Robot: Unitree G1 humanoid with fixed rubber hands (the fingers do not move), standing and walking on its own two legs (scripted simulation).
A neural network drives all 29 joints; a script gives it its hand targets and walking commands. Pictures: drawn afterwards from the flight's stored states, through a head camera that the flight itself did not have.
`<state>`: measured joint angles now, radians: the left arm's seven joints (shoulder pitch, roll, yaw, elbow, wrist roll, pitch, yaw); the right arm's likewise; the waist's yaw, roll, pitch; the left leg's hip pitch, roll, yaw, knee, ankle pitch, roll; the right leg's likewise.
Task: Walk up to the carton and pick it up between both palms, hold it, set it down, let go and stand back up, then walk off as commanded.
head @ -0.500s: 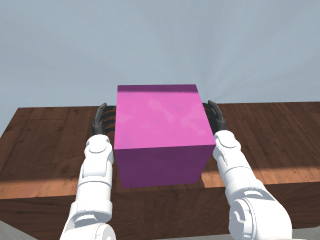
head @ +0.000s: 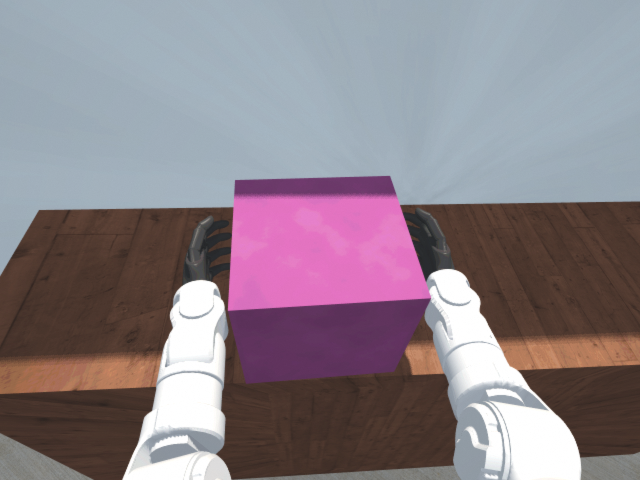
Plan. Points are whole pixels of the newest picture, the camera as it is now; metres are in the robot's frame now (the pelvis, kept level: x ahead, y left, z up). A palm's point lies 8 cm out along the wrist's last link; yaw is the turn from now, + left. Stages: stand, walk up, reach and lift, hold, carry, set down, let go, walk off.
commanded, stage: set down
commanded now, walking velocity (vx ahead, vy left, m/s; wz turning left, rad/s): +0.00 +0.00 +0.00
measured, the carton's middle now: (317, 280) +0.40 +0.04 +0.02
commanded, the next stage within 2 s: none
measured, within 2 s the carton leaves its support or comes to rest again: rests again in 0.16 s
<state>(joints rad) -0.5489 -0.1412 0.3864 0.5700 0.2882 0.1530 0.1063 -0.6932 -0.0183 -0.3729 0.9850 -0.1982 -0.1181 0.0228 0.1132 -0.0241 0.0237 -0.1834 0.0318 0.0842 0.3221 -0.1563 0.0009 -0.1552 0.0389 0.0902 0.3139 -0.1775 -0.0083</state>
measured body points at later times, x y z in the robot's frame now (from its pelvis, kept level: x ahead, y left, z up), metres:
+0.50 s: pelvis +0.00 +0.00 +0.00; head +0.04 +0.01 +0.45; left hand +0.36 +0.20 +0.05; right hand +0.42 -0.11 +0.05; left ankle +0.01 +0.12 -0.75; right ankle -0.01 -0.12 -0.75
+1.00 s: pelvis +0.00 +0.00 +0.00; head +0.04 +0.01 +0.45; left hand +0.36 +0.20 +0.05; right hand +0.42 -0.11 +0.05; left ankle +0.01 +0.12 -0.75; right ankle -0.01 -0.12 -0.75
